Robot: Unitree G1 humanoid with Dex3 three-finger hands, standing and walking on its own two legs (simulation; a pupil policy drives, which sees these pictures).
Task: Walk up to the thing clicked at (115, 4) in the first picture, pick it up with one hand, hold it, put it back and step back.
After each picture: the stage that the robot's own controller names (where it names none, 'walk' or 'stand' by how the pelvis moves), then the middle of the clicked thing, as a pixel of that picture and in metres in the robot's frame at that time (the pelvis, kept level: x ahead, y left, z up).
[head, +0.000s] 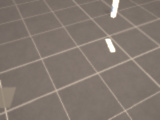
stand; (114, 8) +2.11 -0.49 -0.65
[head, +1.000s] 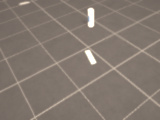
walk; (90, 18) +2.00 +0.01 -0.62
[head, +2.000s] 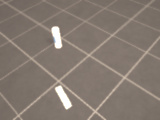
walk; (56, 37) +1.38 +0.33 -0.65
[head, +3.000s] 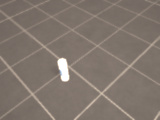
walk; (63, 70) +0.94 +0.22 -0.65
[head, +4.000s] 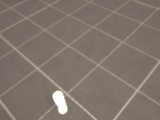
walk; (60, 103) +0.59 +0.23 -0.65
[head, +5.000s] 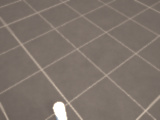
stand; (60, 114) +0.48 +0.18 -0.63
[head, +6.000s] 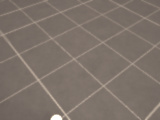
stand; out of the picture +0.43 +0.17 -0.65
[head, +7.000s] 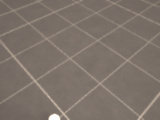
stand; out of the picture +0.44 +0.19 -0.66
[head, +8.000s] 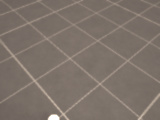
stand; out of the picture +0.43 +0.19 -0.66
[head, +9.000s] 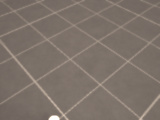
stand; out of the picture +0.43 +0.19 -0.66
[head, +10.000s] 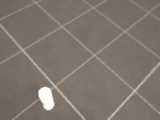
go down; (47, 99) +0.46 +0.19 -0.57
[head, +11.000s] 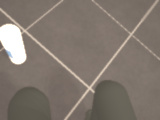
go down; (14, 47) +0.50 +0.23 -0.25
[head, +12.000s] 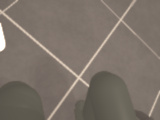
close in; out of the picture +0.50 +0.25 -0.21
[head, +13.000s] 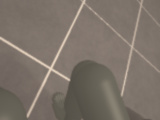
close; out of the picture +0.49 +0.29 -0.16
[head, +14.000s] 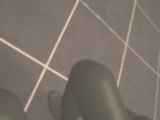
lift; out of the picture +0.47 +0.28 -0.17
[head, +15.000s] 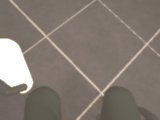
lift; (14, 72) +0.34 +0.22 -0.02
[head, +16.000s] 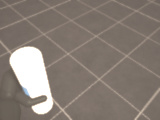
hold; (36, 85) +0.31 +0.15 +0.09
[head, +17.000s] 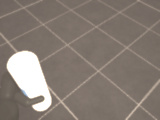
hold; (34, 86) +0.32 +0.16 +0.05
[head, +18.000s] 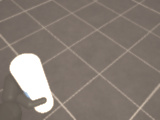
crouch; (36, 88) +0.32 +0.15 +0.05
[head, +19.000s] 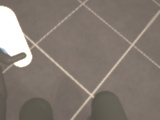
crouch; (13, 43) +0.46 +0.18 -0.03
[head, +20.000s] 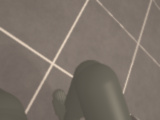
lower; out of the picture +0.45 +0.28 -0.18
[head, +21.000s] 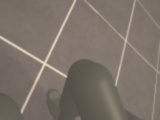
lower; out of the picture +0.47 +0.29 -0.17
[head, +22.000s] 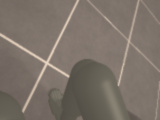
lower; out of the picture +0.46 +0.30 -0.17
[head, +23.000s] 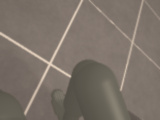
lower; out of the picture +0.46 +0.29 -0.16
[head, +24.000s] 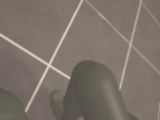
loosen; out of the picture +0.46 +0.26 -0.17
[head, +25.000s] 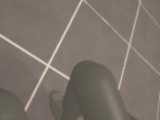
withdraw; out of the picture +0.47 +0.27 -0.18
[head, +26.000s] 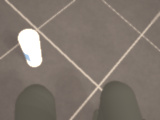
walk; (32, 50) +0.49 +0.20 -0.25
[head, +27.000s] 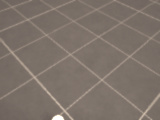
stand; out of the picture +0.42 +0.15 -0.59
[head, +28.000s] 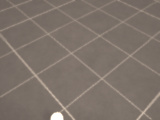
stand; out of the picture +0.43 +0.16 -0.60
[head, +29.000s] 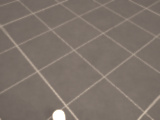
stand; out of the picture +0.42 +0.16 -0.60
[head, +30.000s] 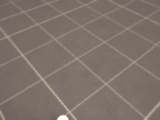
walk; out of the picture +0.44 +0.15 -0.66
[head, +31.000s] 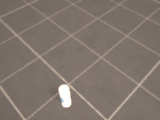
walk; (65, 96) +0.58 +0.16 -0.64
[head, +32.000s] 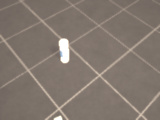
walk; (64, 51) +0.93 +0.13 -0.62
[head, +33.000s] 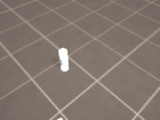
stand; (64, 60) +1.06 +0.19 -0.64
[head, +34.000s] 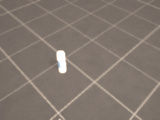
stand; (61, 62) +1.06 +0.20 -0.66
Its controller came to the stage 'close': yes
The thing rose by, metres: 0.69
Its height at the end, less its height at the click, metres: +0.00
